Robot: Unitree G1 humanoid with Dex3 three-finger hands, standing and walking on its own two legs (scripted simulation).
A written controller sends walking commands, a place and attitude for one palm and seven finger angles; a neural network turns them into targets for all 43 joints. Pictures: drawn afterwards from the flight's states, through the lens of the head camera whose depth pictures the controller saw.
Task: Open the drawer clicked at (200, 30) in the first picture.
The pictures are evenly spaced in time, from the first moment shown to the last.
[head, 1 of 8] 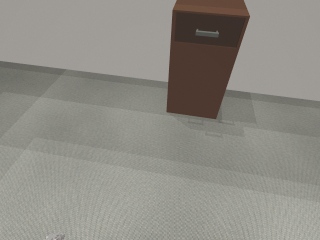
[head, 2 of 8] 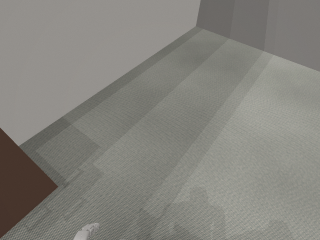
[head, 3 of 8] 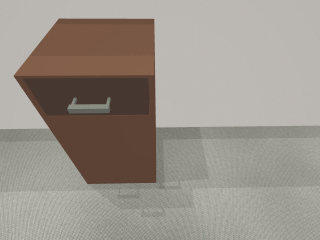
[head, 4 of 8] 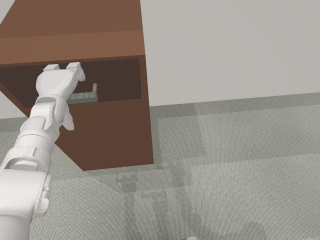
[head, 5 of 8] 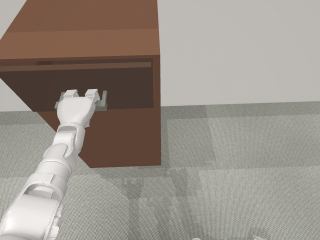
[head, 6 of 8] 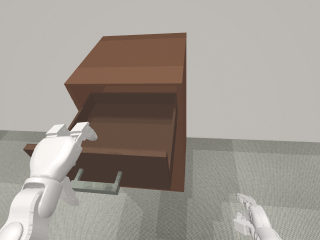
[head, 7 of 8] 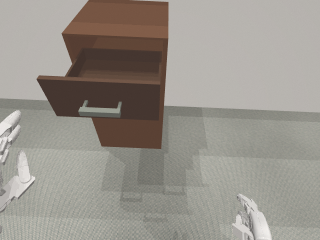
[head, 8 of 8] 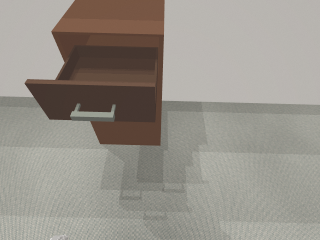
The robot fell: no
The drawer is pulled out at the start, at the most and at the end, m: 0.00 0.30 0.30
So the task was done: yes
